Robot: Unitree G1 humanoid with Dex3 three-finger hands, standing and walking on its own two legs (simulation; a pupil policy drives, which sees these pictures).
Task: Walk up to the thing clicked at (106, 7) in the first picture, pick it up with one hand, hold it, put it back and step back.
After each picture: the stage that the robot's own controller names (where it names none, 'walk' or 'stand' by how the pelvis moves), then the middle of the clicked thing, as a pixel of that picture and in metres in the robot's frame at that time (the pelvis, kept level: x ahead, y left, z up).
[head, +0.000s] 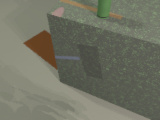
stand; out of the picture +0.82 -0.09 +0.10
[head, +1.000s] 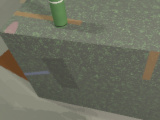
walk; (56, 1) +0.71 +0.17 +0.12
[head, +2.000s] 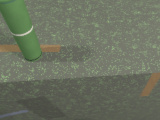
stand; (22, 30) +0.46 +0.22 +0.13
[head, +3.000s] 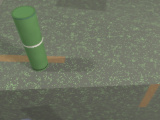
stand; (33, 43) +0.46 +0.21 +0.10
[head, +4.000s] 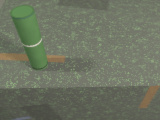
stand; (32, 42) +0.46 +0.21 +0.10
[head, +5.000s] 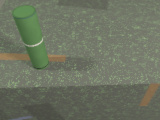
stand; (33, 41) +0.47 +0.21 +0.09
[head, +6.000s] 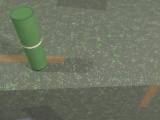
stand; (32, 43) +0.46 +0.21 +0.09
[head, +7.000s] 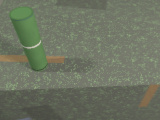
stand; (32, 43) +0.46 +0.21 +0.09
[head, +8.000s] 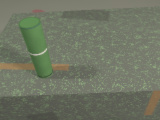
rise first; (38, 51) +0.45 +0.21 +0.10
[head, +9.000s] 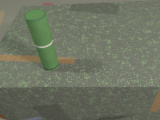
go down; (44, 43) +0.47 +0.21 +0.10
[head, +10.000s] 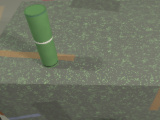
go down; (44, 40) +0.48 +0.21 +0.11
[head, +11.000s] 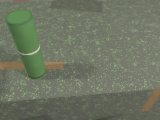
go down; (29, 49) +0.43 +0.19 +0.11
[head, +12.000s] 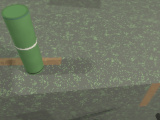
close in; (26, 44) +0.44 +0.20 +0.12
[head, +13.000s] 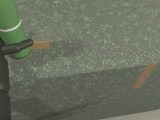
close; (9, 25) +0.47 +0.22 +0.15
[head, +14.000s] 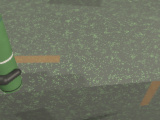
lift; (0, 58) +0.35 +0.26 +0.15
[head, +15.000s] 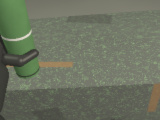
lift; (17, 36) +0.31 +0.19 +0.29
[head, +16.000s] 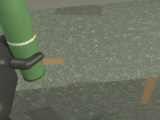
hold; (22, 41) +0.34 +0.18 +0.24
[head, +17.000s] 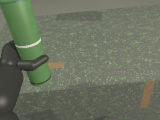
hold; (29, 45) +0.35 +0.17 +0.23
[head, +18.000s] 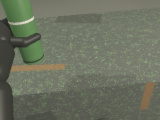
crouch; (22, 23) +0.40 +0.19 +0.28
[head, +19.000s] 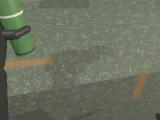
lower; (12, 17) +0.48 +0.20 +0.22
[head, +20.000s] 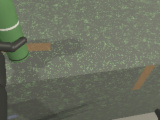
lower; (7, 26) +0.47 +0.22 +0.15
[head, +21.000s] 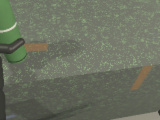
lower; (5, 27) +0.47 +0.23 +0.15
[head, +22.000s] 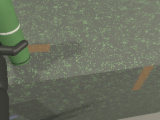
lower; (8, 30) +0.46 +0.22 +0.15
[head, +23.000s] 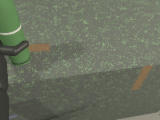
lower; (9, 30) +0.46 +0.22 +0.15
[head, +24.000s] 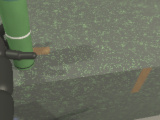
open; (18, 34) +0.45 +0.19 +0.14
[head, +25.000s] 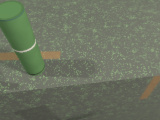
sink last; (25, 45) +0.41 +0.19 +0.14
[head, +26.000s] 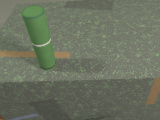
stand; (41, 42) +0.46 +0.21 +0.13
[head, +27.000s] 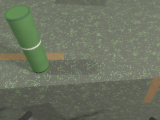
stand; (31, 44) +0.43 +0.21 +0.13
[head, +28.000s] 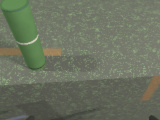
stand; (27, 39) +0.43 +0.21 +0.14
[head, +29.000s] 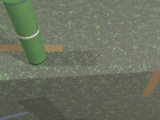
stand; (29, 33) +0.45 +0.21 +0.15
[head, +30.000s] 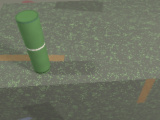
stand; (35, 46) +0.46 +0.20 +0.10
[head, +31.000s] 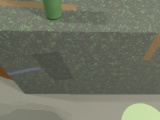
walk; out of the picture +0.63 +0.15 +0.13
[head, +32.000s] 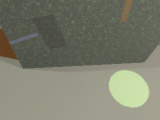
walk; out of the picture +0.92 +0.22 +0.11
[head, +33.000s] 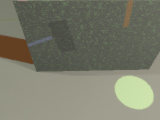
stand; out of the picture +1.07 +0.18 +0.11
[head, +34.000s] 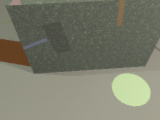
stand; out of the picture +1.07 +0.21 +0.09
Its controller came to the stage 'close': yes
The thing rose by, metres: 0.21
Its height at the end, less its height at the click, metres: +0.00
